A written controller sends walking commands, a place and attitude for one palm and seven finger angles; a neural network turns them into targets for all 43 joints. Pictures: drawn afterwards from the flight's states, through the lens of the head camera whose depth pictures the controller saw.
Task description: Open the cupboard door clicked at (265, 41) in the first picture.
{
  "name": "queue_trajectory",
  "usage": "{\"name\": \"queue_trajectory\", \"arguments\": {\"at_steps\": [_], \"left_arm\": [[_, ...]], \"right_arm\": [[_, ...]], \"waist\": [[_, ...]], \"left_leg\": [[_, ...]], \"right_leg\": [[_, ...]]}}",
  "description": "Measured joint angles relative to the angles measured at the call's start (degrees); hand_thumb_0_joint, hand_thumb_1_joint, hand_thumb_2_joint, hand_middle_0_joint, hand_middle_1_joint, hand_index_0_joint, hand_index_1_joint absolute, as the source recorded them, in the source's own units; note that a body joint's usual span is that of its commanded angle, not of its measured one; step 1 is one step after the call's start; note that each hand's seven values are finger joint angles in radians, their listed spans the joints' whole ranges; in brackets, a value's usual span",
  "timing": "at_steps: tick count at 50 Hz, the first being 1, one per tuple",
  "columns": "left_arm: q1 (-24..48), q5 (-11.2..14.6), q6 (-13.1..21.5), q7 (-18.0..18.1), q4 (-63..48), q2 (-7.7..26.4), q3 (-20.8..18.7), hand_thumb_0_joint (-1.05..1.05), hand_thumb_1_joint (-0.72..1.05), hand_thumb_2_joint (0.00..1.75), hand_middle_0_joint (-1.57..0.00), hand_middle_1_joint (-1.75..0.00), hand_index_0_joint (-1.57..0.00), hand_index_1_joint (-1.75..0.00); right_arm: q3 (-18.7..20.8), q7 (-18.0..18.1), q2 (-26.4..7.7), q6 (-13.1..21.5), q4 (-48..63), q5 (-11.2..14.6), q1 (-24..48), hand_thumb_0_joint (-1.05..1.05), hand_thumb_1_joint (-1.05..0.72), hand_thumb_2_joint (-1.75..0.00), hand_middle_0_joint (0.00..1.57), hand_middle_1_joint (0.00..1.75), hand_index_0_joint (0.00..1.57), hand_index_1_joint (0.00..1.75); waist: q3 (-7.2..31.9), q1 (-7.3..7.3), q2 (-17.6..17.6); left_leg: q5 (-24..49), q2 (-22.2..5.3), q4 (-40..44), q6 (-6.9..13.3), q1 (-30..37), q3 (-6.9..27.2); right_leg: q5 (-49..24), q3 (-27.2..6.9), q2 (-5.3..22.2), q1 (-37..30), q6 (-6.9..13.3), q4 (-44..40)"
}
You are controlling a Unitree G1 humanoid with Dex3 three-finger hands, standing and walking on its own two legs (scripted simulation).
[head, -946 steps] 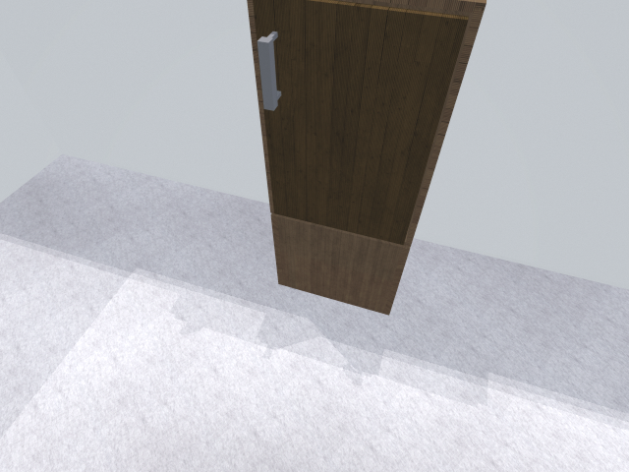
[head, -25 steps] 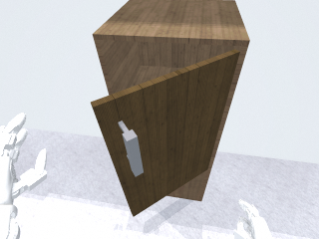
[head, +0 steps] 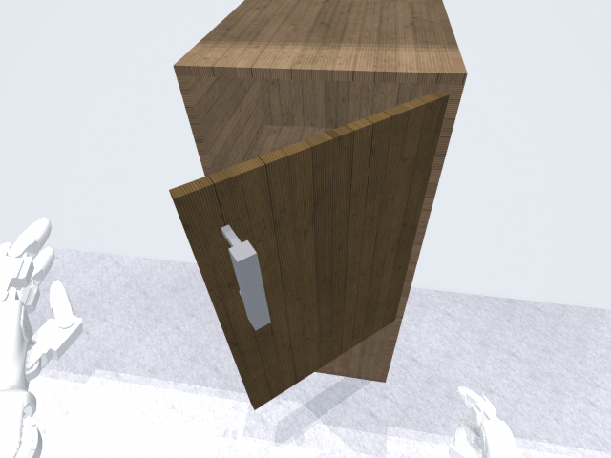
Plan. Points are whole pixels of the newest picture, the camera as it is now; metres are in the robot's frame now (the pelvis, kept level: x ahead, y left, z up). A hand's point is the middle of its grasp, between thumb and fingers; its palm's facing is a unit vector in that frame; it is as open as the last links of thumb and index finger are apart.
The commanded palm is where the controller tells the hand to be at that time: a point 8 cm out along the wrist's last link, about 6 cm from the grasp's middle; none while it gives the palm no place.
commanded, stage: step back with the hand held close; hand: left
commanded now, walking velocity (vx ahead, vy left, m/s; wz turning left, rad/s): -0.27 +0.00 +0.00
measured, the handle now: (244, 278) +0.30 +0.12 +0.11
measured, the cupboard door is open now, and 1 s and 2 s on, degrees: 42 42 42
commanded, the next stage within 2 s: stop stepping back and stand still in 1.16 s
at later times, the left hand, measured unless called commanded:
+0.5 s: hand (30, 366) +0.15 +0.28 +0.15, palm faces +0.40 -0.77 -0.50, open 7.4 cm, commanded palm +0.09 +0.32 +0.17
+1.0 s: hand out of the picture +0.07 +0.28 +0.17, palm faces +0.46 -0.77 -0.44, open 7.4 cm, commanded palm +0.01 +0.32 +0.17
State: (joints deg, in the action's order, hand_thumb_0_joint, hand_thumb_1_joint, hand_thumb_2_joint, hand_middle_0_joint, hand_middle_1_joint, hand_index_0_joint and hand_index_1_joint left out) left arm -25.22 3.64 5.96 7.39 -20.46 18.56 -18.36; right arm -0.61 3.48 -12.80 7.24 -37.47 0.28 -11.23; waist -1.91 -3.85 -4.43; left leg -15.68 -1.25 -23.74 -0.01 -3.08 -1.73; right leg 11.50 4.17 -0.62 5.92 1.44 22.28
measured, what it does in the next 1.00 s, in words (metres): walks backwards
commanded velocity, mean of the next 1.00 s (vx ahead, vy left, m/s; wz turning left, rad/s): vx -0.30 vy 0.00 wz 0.02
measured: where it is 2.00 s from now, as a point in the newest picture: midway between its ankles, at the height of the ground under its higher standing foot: outside the picture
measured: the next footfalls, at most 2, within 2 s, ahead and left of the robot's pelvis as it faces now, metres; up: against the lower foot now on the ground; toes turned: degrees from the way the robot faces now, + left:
right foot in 1.02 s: -0.27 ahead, -0.09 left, +0.00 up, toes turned -3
left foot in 1.26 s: -0.16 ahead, +0.10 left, +0.00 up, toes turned -1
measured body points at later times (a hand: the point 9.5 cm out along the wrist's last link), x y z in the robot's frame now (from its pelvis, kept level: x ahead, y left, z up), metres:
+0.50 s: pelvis -0.06 +0.02 -0.02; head -0.04 +0.03 +0.43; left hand +0.12 +0.32 +0.18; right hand +0.11 -0.22 -0.09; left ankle -0.02 +0.12 -0.74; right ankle +0.01 -0.10 -0.74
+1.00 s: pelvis -0.14 +0.02 -0.01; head -0.11 +0.03 +0.44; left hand +0.04 +0.32 +0.19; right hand +0.03 -0.20 -0.10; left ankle -0.03 +0.12 -0.74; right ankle -0.23 -0.10 -0.73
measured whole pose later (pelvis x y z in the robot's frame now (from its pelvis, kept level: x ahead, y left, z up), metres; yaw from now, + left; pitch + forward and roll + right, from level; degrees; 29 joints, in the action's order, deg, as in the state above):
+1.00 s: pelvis -0.14 +0.02 -0.01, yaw -1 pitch +3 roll -2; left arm -30.0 2.5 13.1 10.0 -30.7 22.8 -25.7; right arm -0.8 2.4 -9.5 7.9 -36.3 -1.4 -12.1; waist 0.3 -0.8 -0.2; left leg -3.4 -1.1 -26.5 2.1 -26.2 -2.2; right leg 24.6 -0.2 -2.5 11.5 -0.4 35.7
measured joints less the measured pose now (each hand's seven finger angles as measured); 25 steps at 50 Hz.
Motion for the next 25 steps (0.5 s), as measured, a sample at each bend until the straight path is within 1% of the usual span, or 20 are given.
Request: {"name": "queue_trajectory", "arguments": {"at_steps": [1,4,6,9,13,18,22,25], "left_arm": [[0.0,0.0,0.3,-0.2,-0.3,0.1,-0.4,0.01,0.89,0.9,-0.21,-0.3,-0.21,-0.3],[-0.8,-0.2,2.4,-0.6,-0.8,1.0,-2.8,0.01,0.89,0.9,-0.21,-0.3,-0.21,-0.3],[-1.6,-0.4,3.3,-0.6,-1.4,1.5,-3.5,0.01,0.89,0.9,-0.21,-0.3,-0.21,-0.3],[-3.2,-0.7,3.7,-0.6,-2.5,2.1,-3.5,0.01,0.9,0.9,-0.2,-0.3,-0.21,-0.3],[-5.2,-0.9,3.5,-0.4,-4.3,3.4,-3.3,0.01,0.89,0.9,-0.21,-0.3,-0.21,-0.3],[-6.6,-1.3,3.6,0.3,-7.1,5.2,-4.4,0.01,0.89,0.9,-0.21,-0.3,-0.21,-0.3],[-6.8,-1.8,4.3,0.9,-8.9,5.8,-5.7,0.01,0.89,0.9,-0.21,-0.3,-0.21,-0.3],[-6.3,-2.2,5.1,1.3,-9.3,5.6,-6.7,0.01,0.89,0.9,-0.21,-0.3,-0.21,-0.3]], "right_arm": [[-0.2,0.0,-0.1,-0.3,0.3,0.1,0.0,0.01,-0.9,-0.9,0.2,0.3,0.2,0.29],[-0.5,-0.2,-0.1,-1.9,1.6,0.0,0.5,0.01,-0.9,-0.9,0.2,0.3,0.2,0.29],[-0.4,-0.2,-0.3,-2.8,2.5,-0.1,0.9,0.01,-0.9,-0.9,0.2,0.3,0.2,0.29],[0.2,0.0,-0.8,-4.0,3.8,0.0,1.3,0.01,-0.9,-0.9,0.2,0.3,0.2,0.29],[1.1,0.4,-1.1,-5.5,4.9,0.3,1.5,0.01,-0.9,-0.9,0.2,0.3,0.2,0.29],[1.6,0.8,-0.8,-6.3,6.0,0.4,0.9,0.01,-0.9,-0.9,0.2,0.3,0.2,0.29],[1.4,0.9,-0.3,-5.8,6.6,0.3,0.0,0.01,-0.9,-0.9,0.2,0.3,0.2,0.29],[1.1,0.9,0.1,-5.1,6.9,0.3,-0.7,0.01,-0.9,-0.9,0.2,0.3,0.2,0.29]], "waist": [[0.2,0.11,0.0],[0.8,1.21,0.3],[0.8,1.81,0.6],[0.6,2.49,1.1],[0.0,3.32,2.4],[-0.6,3.85,4.3],[-0.8,3.84,5.4],[-1.0,3.67,5.7]], "left_leg": [[0.0,0.0,-0.2,0.0,-0.4,0.0],[0.0,-0.3,-1.1,0.2,-2.8,0.0],[0.2,-0.3,-1.4,0.3,-4.2,-0.3],[0.7,0.2,-1.6,0.6,-6.0,-1.0],[1.2,0.8,-2.5,1.1,-8.1,-1.8],[1.5,1.5,-4.5,1.8,-10.8,-2.4],[1.5,2.0,-6.8,2.3,-13.0,-2.7],[1.1,2.2,-9.4,2.6,-14.8,-2.7]], "right_leg": [[-0.1,0.0,0.0,0.3,0.0,-0.1],[-0.9,0.1,-0.3,2.1,-0.1,-0.5],[-1.4,-0.2,-0.2,3.5,-0.2,-0.4],[-1.9,-1.0,0.2,5.8,-0.6,0.4],[-2.2,-1.8,0.9,8.5,-1.1,2.0],[-2.4,-2.4,1.6,11.5,-1.6,4.5],[-2.4,-2.7,2.2,13.9,-1.9,7.2],[-1.9,-2.8,2.6,15.7,-2.0,9.8]]}}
